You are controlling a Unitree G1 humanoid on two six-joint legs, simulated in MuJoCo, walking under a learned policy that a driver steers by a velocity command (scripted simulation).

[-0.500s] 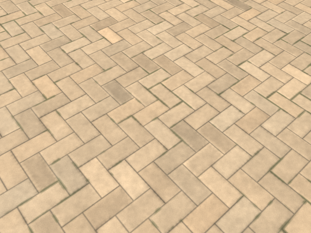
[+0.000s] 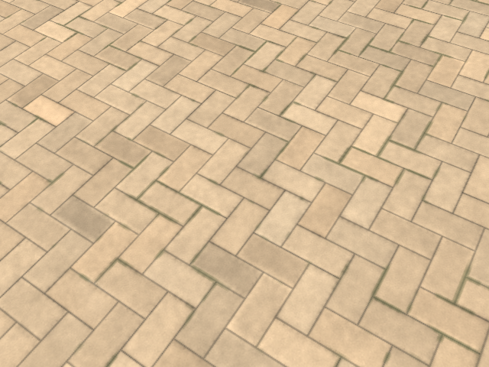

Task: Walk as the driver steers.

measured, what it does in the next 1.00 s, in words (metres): walks ahead: left foot, then right foot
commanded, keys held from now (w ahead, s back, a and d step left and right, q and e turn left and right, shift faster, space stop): w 1.00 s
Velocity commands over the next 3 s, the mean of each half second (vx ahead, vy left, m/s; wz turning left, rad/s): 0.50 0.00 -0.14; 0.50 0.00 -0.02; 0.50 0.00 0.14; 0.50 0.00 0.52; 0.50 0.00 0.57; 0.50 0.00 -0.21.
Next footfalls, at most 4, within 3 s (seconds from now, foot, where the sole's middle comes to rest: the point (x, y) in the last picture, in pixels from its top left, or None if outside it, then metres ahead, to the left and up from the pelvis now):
0.34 left None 0.37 0.12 -0.78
0.86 right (297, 305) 0.64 -0.09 -0.78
1.42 left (239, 218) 0.94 0.08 -0.78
1.96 right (270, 143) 1.28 -0.03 -0.78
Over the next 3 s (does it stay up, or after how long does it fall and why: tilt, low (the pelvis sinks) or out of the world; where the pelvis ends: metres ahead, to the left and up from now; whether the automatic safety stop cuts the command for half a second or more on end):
stays up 1.53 0.32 -0.02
